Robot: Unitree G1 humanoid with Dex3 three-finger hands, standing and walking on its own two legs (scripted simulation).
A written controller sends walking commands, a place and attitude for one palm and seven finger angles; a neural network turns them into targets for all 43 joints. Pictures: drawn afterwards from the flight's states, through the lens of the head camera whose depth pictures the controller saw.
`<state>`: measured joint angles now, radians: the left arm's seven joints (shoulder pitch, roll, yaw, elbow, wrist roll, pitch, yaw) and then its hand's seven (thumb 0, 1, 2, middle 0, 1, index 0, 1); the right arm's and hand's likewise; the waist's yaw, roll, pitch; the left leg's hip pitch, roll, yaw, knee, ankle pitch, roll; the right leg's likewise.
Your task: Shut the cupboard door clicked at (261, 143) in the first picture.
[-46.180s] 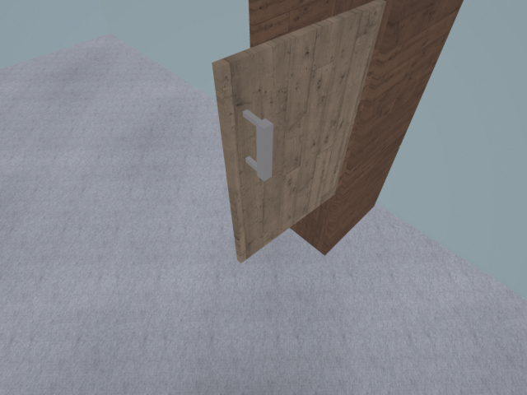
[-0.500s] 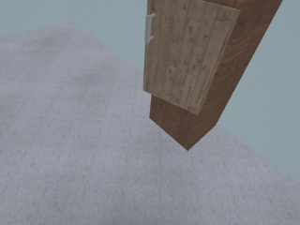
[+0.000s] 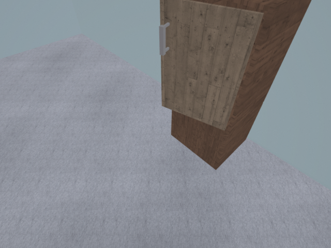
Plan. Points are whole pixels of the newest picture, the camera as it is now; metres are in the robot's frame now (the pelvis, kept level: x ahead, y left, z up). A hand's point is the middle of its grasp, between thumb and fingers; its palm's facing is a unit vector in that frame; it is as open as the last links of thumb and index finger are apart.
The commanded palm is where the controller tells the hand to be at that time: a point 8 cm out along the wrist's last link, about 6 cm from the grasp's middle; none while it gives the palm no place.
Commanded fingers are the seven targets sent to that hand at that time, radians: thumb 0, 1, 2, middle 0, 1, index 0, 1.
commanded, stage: let the arm hang, fingers relaxed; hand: left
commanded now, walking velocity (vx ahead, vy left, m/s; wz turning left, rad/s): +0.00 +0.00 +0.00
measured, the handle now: (164, 39) +0.92 +0.05 +0.09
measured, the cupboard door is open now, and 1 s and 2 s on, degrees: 16 16 16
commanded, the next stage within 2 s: look to check the result in 0.32 s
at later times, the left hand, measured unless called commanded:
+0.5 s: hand out of the picture -0.05 +0.16 -0.18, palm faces +0.03 -0.99 -0.15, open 7.3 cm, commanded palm none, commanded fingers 0.00 0.90 0.90 -0.20 -0.30 -0.20 -0.30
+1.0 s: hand out of the picture +0.00 +0.19 -0.18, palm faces -0.01 -0.98 -0.18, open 7.3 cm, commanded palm none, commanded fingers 0.00 0.90 0.90 -0.20 -0.30 -0.20 -0.30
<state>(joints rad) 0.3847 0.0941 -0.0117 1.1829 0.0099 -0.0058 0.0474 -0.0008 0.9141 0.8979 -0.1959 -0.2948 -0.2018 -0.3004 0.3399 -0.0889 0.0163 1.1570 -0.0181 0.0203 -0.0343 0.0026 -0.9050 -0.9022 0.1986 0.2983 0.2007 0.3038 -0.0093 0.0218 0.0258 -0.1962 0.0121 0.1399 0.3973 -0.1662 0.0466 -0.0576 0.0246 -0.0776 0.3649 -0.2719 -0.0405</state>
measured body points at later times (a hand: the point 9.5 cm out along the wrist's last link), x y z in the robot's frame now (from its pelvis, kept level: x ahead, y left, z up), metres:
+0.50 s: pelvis +0.01 +0.02 +0.00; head +0.01 +0.02 +0.45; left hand -0.05 +0.21 -0.16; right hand -0.03 -0.19 -0.16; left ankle +0.04 +0.09 -0.74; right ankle -0.04 -0.09 -0.74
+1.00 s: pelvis +0.02 +0.03 +0.00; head +0.02 +0.03 +0.45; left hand +0.00 +0.25 -0.16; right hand -0.01 -0.19 -0.16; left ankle +0.04 +0.09 -0.74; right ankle -0.04 -0.09 -0.74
